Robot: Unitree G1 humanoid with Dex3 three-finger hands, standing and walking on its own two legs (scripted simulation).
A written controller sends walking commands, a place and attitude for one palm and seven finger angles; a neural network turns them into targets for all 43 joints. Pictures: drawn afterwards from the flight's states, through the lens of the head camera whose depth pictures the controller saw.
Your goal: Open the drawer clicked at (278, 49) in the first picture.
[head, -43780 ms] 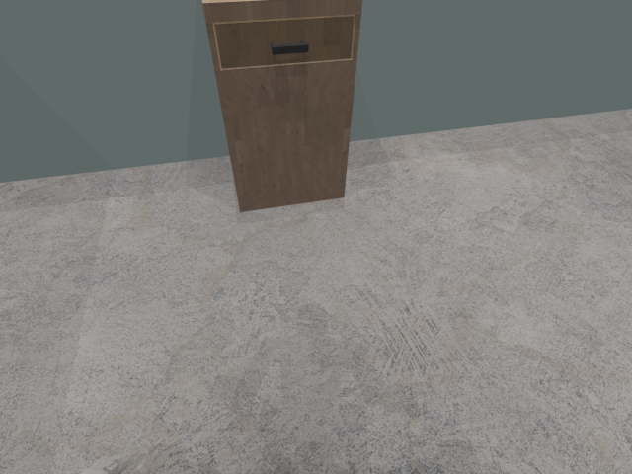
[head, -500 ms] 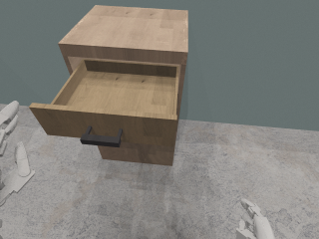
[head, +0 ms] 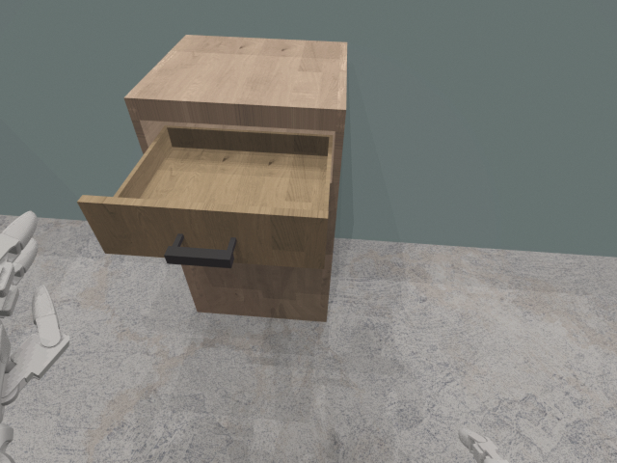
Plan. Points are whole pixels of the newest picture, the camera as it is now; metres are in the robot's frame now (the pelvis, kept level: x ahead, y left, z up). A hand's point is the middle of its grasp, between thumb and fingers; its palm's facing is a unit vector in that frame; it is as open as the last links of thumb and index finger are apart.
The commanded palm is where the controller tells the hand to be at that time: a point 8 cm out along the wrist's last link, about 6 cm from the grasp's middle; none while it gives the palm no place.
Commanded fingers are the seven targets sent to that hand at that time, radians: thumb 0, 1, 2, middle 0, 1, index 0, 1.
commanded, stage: stop stepping back and stand still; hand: left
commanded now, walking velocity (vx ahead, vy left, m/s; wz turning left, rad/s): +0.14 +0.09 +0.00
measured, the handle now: (203, 248) +0.49 +0.23 -0.03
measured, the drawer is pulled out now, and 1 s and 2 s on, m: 0.30 0.30 0.30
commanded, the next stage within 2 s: let the arm hang, fingers relaxed in 0.62 s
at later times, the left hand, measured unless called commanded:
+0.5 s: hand (41, 334) +0.20 +0.27 +0.16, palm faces +0.35 -0.83 -0.43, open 7.4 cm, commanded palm +0.14 +0.31 +0.17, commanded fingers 0.00 0.90 0.90 -0.20 -0.30 -0.20 -0.30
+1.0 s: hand out of the picture +0.06 +0.21 -0.16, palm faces -0.07 -0.98 -0.18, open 7.4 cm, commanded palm none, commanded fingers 0.00 0.90 0.90 -0.20 -0.30 -0.20 -0.30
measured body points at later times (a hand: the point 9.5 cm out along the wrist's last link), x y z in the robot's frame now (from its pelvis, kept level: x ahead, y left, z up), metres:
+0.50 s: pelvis +0.01 +0.03 +0.00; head +0.02 +0.04 +0.45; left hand +0.17 +0.31 +0.18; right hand +0.18 -0.18 -0.08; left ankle +0.00 +0.13 -0.74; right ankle -0.01 -0.07 -0.74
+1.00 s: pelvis -0.02 +0.04 -0.01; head +0.00 +0.05 +0.44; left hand +0.06 +0.26 -0.15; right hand +0.06 -0.22 -0.13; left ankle +0.00 +0.13 -0.74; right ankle -0.01 -0.07 -0.74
